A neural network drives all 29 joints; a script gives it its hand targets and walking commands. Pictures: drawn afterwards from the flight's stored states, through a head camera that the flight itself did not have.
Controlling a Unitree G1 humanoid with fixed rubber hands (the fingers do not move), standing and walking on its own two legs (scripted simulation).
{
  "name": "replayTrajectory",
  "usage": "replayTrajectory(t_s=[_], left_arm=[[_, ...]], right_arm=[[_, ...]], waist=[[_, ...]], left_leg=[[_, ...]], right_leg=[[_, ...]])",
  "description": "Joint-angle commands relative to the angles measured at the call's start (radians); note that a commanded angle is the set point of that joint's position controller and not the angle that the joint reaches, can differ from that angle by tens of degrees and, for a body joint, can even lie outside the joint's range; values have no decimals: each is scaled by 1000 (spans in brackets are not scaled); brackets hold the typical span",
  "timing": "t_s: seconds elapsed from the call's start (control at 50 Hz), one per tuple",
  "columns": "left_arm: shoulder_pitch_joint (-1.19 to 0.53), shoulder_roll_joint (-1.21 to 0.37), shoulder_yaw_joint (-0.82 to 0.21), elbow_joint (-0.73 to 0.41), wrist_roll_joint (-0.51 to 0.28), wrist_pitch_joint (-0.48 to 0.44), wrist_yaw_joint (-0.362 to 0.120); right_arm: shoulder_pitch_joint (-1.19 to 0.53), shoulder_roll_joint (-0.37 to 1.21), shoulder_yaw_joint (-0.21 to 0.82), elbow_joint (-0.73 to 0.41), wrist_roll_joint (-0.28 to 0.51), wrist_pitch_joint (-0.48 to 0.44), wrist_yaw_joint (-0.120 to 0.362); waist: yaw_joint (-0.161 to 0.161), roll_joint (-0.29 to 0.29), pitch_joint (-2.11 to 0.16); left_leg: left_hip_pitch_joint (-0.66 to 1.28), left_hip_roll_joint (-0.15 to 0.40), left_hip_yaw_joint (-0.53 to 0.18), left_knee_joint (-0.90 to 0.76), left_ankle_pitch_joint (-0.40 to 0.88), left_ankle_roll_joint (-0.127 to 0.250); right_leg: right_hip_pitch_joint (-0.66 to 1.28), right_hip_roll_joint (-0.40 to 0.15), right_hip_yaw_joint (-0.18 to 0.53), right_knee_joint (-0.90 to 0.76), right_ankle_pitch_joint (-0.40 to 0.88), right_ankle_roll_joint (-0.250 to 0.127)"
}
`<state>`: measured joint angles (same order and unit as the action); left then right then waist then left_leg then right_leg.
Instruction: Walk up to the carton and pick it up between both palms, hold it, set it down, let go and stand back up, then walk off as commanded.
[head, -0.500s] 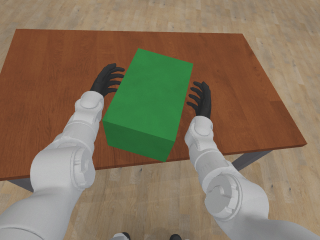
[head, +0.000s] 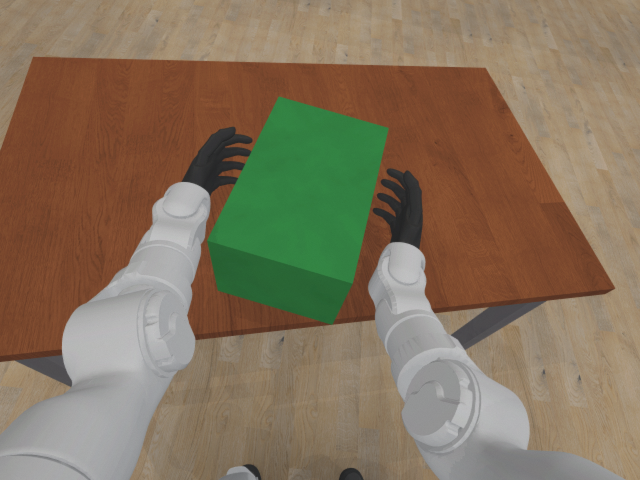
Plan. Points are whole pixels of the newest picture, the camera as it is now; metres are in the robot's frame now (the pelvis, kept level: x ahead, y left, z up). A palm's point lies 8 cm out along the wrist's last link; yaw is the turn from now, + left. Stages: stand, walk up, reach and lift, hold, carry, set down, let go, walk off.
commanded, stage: reach and lift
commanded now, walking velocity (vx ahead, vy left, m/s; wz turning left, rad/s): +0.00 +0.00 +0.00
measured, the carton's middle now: (304, 207) +0.47 +0.01 +0.00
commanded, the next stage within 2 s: none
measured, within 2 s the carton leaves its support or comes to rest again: leaves its support in 0.86 s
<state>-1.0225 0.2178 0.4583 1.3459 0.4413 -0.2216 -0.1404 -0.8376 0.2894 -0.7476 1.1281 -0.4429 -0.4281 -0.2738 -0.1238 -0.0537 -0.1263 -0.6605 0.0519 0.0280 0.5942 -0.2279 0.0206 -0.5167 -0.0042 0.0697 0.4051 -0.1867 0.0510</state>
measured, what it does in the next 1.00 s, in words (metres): stands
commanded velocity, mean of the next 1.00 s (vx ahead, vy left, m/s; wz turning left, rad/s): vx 0.00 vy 0.00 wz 0.00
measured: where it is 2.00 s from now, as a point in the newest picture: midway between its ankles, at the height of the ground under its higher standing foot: outside the picture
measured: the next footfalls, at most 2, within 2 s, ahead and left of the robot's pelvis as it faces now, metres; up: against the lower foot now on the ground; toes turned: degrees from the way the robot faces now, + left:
none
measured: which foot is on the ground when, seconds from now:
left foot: down 0.00-1.00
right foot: down 0.00-1.00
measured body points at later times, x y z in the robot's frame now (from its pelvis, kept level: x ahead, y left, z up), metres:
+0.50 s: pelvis +0.00 +0.00 +0.00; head +0.09 +0.06 +0.44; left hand +0.48 +0.14 +0.05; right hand +0.40 -0.11 +0.04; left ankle +0.02 +0.09 -0.73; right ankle +0.00 -0.18 -0.73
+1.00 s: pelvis -0.01 +0.00 +0.00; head +0.08 +0.05 +0.44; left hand +0.47 +0.12 +0.05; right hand +0.39 -0.13 +0.05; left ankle +0.02 +0.09 -0.73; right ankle +0.00 -0.18 -0.73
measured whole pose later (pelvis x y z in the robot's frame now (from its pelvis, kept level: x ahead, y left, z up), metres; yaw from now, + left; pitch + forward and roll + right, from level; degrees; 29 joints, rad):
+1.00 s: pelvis -0.01 +0.00 +0.00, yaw +0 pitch +17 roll -4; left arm -1.02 0.18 0.40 1.36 0.42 -0.29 -0.09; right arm -0.80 0.27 -0.75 1.14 -0.44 -0.55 -0.29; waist -0.12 -0.05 -0.13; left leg -0.66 0.05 0.03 0.56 -0.19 0.02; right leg -0.51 -0.01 0.07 0.37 -0.15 0.05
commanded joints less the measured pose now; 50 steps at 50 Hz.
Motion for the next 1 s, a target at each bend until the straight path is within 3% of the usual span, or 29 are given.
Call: replayTrajectory(t_s=[0.0, 0.04, 0.06, 0.1, 0.14, 0.2, 0.24, 0.28, 0.32, 0.38, 0.4, 0.46, 0.5, 0.54, 0.6, 0.72, 0.8, 0.84, 0.88, 0.9, 0.94, 0.96, 0.98], left_arm=[[-437, -636, -134, 87, 28, -52, -40], [-409, -615, -104, 127, 46, -42, -41], [-420, -635, -115, 101, 44, -39, -39], [-421, -624, -118, 114, 27, -37, -38], [-432, -613, -111, 116, 41, -46, -40], [-434, -613, -117, 107, 41, -41, -37], [-417, -616, -114, 105, 47, -39, -34], [-400, -607, -100, 99, 55, -38, -36], [-431, -632, -114, 97, 45, -38, -35], [-410, -627, -108, 94, 39, -38, -33], [-428, -631, -112, 91, 48, -46, -30], [-435, -634, -139, 84, 30, -48, -29], [-422, -639, -137, 74, 30, -56, -24], [-436, -656, -162, 78, 35, -69, -19], [-434, -661, -164, 83, 21, -85, -22], [-470, -688, -194, 58, 17, -136, -7], [-452, -693, -182, 67, 22, -147, 0], [-481, -690, -193, 55, 18, -163, 5], [-456, -714, -210, 71, 12, -158, 6], [-470, -726, -235, 55, 1, -167, 14], [-478, -703, -209, 99, 12, -162, 7], [-486, -695, -219, 101, -7, -162, 9], [-473, -691, -216, 80, -4, -163, 15]], right_arm=[[-412, 444, 154, 65, -171, -21, 144], [-401, 438, 162, 65, -181, -25, 137], [-416, 426, 154, 65, -161, -25, 136], [-414, 433, 165, 28, -165, -30, 135], [-409, 456, 165, 72, -161, -23, 131], [-420, 438, 154, 73, -164, -23, 130], [-390, 449, 163, 80, -150, -22, 128], [-371, 469, 175, 97, -159, -12, 124], [-394, 461, 179, 66, -158, -24, 125], [-385, 447, 185, 65, -168, -35, 123], [-413, 445, 190, 72, -154, -41, 128], [-387, 442, 193, 91, -152, -46, 125], [-414, 444, 215, 81, -147, -65, 129], [-428, 438, 212, 96, -142, -88, 128], [-433, 448, 223, 90, -153, -109, 120], [-460, 437, 247, 79, -162, -160, 132], [-456, 413, 271, 96, -168, -166, 142], [-446, 421, 271, 104, -171, -168, 143], [-449, 427, 308, 98, -153, -168, 148], [-446, 422, 319, 114, -145, -172, 151], [-466, 401, 298, 87, -147, -177, 148], [-493, 409, 311, 66, -144, -174, 149], [-461, 405, 314, 108, -134, -162, 154]], waist=[[-16, 248, -458], [-15, 220, -427], [-22, 236, -449], [-14, 226, -460], [-1, 227, -440], [-19, 236, -443], [-5, 253, -438], [4, 217, -421], [-9, 254, -443], [-5, 233, -459], [4, 245, -483], [-7, 265, -476], [22, 245, -505], [11, 278, -527], [23, 224, -530], [50, 272, -586], [75, 254, -576], [58, 247, -605], [92, 263, -593], [73, 289, -630], [77, 245, -611], [84, 250, -610], [77, 242, -573]], left_leg=[[615, -13, 47, -58, 440, -126], [600, -16, 53, -63, 447, -127], [620, -15, 48, -52, 452, -129], [586, -21, 49, -55, 420, -121], [574, -26, 59, -50, 438, -118], [588, -21, 45, -54, 441, -123], [593, -23, 53, -47, 432, -121], [560, -27, 59, -54, 416, -112], [591, -19, 47, -50, 440, -125], [588, -20, 49, -44, 470, -125], [597, -17, 41, -33, 476, -127], [632, -10, 32, -40, 538, -135], [641, -7, 36, -36, 549, -134], [682, -2, 28, -26, 622, -147], [657, -7, 32, -36, 581, -134], [670, -2, 37, -49, 599, -137], [671, 2, 47, -64, 584, -132], [670, 5, 42, -72, 538, -126], [678, 3, 44, -74, 574, -130], [700, 10, 35, -69, 599, -143], [679, 8, 35, -71, 564, -128], [673, 4, 42, -82, 535, -126], [662, 6, 45, -91, 523, -129]], right_leg=[[91, 64, -234, -75, 213, -60], [106, 62, -238, -82, 219, -53], [100, 64, -239, -79, 224, -60], [107, 62, -233, -80, 216, -59], [109, 61, -229, -75, 232, -52], [90, 60, -234, -77, 223, -64], [88, 56, -235, -77, 220, -65], [122, 56, -225, -69, 226, -54], [108, 56, -235, -74, 223, -60], [95, 62, -239, -84, 227, -66], [84, 65, -241, -72, 225, -65], [69, 67, -250, -73, 238, -64], [69, 69, -251, -77, 233, -66], [42, 76, -254, -83, 253, -72], [71, 76, -245, -97, 265, -68], [78, 79, -242, -90, 270, -81], [89, 81, -238, -97, 237, -78], [98, 79, -233, -102, 246, -78], [96, 78, -226, -94, 260, -80], [75, 84, -228, -101, 248, -85], [75, 82, -232, -111, 237, -84], [82, 79, -223, -108, 231, -85], [96, 82, -226, -112, 216, -86]])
